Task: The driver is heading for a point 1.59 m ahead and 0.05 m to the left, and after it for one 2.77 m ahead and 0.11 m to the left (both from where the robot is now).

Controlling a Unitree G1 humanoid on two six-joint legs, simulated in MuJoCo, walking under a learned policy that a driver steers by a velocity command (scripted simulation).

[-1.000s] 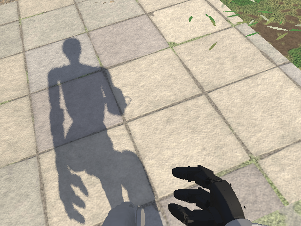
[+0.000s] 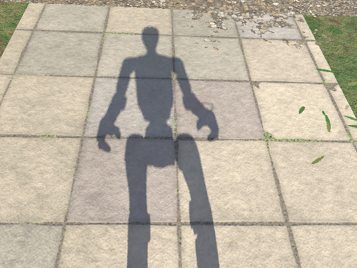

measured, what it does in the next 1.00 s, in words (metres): steps on the spot: right foot, then left foot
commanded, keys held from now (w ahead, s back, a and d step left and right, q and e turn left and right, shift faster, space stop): q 0.28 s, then no key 0.62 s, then w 0.10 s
